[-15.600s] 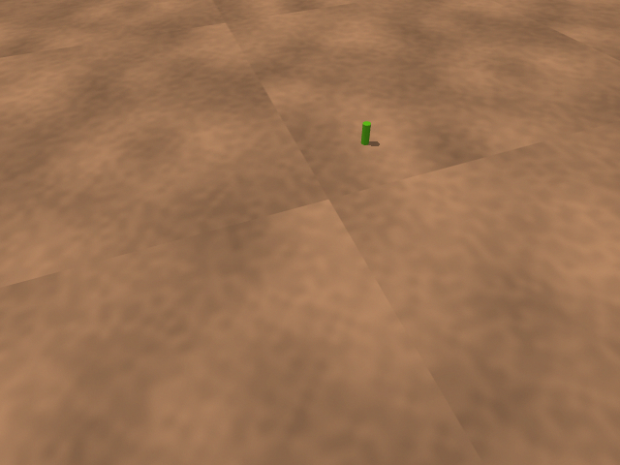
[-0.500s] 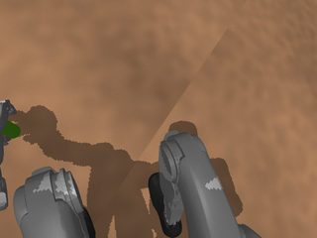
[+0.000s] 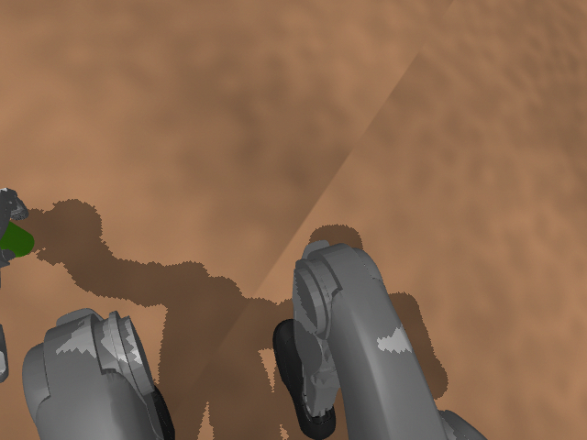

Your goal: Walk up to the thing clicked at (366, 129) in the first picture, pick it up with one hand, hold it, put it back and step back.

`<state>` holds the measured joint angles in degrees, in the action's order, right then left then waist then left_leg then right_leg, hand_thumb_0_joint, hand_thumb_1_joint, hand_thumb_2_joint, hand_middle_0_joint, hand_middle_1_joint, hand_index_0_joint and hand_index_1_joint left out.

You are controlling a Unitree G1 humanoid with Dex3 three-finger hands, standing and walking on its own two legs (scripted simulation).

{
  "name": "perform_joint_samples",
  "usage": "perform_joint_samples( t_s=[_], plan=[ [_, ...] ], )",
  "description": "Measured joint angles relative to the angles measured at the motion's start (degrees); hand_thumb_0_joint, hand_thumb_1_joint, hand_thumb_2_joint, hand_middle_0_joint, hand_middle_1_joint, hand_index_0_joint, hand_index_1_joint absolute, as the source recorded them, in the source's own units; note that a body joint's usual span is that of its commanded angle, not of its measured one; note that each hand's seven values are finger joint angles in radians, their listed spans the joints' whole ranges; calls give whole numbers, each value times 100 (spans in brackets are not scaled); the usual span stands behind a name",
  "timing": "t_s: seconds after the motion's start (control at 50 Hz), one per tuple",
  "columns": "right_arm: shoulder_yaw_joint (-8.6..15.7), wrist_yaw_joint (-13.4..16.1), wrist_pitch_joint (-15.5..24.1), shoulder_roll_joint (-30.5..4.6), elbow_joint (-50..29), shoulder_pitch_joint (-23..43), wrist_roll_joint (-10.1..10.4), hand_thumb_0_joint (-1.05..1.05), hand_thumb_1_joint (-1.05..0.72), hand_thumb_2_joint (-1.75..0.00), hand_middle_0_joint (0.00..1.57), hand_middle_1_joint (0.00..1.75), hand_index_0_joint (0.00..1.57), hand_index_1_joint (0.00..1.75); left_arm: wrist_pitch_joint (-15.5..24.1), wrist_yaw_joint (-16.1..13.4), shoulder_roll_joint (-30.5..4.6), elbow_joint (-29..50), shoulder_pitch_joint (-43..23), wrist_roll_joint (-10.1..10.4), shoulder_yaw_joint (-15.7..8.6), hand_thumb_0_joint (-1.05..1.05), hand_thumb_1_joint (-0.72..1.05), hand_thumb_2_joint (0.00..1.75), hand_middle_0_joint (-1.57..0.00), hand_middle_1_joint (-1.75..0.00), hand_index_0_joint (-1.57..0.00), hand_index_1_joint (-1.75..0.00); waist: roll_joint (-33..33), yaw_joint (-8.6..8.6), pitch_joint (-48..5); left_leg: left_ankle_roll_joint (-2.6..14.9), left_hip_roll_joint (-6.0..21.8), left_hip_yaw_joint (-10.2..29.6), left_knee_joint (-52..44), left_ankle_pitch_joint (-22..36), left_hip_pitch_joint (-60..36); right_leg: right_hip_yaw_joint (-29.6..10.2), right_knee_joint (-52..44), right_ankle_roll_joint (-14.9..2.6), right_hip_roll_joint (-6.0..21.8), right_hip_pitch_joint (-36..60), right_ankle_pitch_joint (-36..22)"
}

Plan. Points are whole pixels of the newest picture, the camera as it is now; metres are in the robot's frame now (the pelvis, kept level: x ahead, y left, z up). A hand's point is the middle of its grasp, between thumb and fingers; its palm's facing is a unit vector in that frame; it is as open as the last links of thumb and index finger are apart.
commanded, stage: settle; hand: left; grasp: from above
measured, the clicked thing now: (0, 234) +0.45 +0.30 -0.23
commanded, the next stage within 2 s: lift in 1.08 s
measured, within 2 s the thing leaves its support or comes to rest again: leaves its support in 0.46 s
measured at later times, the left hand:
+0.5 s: hand out of the picture +0.43 +0.29 -0.19, palm faces -0.39 -0.11 -0.91, open 6.5 cm
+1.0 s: hand out of the picture +0.42 +0.29 -0.09, palm faces -0.45 -0.08 -0.89, open 6.4 cm
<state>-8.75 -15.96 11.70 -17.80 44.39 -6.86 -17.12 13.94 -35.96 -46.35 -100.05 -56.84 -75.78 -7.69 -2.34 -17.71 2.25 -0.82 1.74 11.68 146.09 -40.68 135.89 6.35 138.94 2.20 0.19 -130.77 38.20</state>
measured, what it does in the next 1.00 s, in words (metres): rises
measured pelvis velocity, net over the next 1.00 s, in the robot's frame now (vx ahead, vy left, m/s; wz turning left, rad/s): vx -0.01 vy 0.00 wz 0.08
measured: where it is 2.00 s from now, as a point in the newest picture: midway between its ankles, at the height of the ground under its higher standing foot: (240, 433)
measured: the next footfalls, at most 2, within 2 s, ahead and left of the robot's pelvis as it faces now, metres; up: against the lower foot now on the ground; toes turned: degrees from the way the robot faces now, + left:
none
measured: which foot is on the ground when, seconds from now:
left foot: down 0.00-1.00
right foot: down 0.00-1.00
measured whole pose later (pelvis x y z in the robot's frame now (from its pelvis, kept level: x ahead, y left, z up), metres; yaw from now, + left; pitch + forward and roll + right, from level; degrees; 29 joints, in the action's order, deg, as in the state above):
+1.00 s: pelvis -0.01 +0.00 +0.06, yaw +5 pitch +34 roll -6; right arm 0.3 -10.5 5.1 -17.1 43.1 -9.1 -6.6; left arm 8.7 -18.9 -34.7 -76.8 -51.2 -69.7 -1.5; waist 1.4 -11.2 -6.0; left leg -0.3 1.8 6.4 132.3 -38.4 128.4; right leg 3.1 128.3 1.4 1.6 -124.8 37.7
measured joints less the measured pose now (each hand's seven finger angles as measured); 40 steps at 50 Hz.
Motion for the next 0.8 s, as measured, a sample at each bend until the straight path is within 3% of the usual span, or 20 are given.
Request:
perform_joint_samples(
  t_s=[0.36,0.48,0.54,0.64,0.8],
  plan=[
    [80,-66,17,38,30,-98,47,0,-92,-91,20,30,20,29,-99,115,162,323,231,41,-29,1,41,31,-101,-39,-99,-39,28,34,-102,14,-14,-13,-26,-5,-4,-7,-33,13,6,27,20],
    [340,-103,-17,58,52,-201,237,0,-93,-91,20,30,20,30,-193,239,445,1094,611,139,-84,0,42,30,-103,-36,-99,-37,101,142,-282,15,-6,-78,-128,-37,-8,-52,-98,1,19,12,68],
    [495,-102,-103,70,81,-233,397,0,-93,-91,20,30,20,30,-300,295,669,1499,773,212,5,0,42,30,-104,-34,-99,-36,163,235,-456,16,-3,-152,-245,-46,-27,-104,-164,-16,39,5,102],
    [696,-42,-260,76,68,-171,645,0,-93,-91,20,30,20,30,-524,556,943,1805,777,316,158,-1,42,28,-105,-31,-100,-33,269,383,-675,26,4,-296,-511,-14,-144,-204,-330,-37,73,63,115],
    [863,206,-417,62,-61,-46,882,0,-93,-91,20,30,20,29,-701,1245,1109,1984,572,637,447,-1,42,29,-106,-30,-101,-32,385,575,-745,44,33,-452,-1005,103,-484,-296,-725,-64,93,325,27]
  ],
)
